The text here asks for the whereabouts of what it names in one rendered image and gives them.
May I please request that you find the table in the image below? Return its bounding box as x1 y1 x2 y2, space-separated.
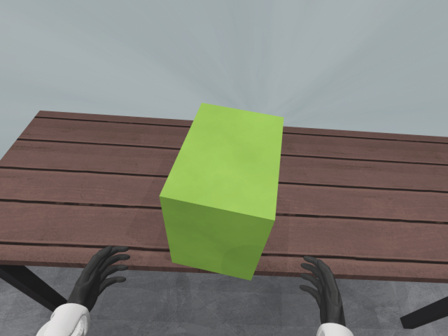
0 111 448 329

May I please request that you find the carton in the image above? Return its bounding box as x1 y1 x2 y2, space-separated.
160 103 284 281

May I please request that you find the right robot hand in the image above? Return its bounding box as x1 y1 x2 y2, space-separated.
300 256 346 327

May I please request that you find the robot left forearm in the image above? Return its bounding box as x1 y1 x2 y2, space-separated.
36 303 90 336

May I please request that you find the left robot hand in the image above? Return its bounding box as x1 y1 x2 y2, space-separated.
66 246 130 313

